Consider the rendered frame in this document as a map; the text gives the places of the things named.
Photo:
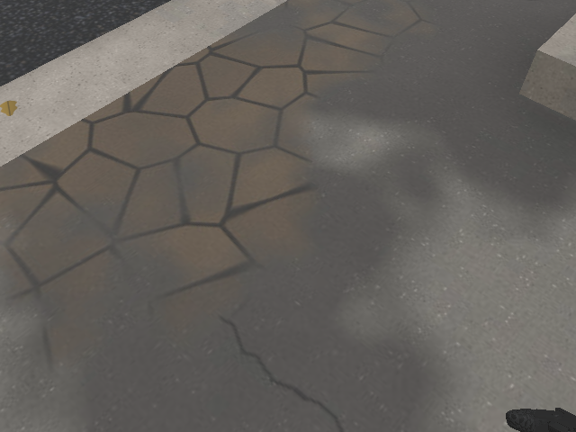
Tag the robot right hand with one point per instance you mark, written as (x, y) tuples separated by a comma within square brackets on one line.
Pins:
[(541, 420)]

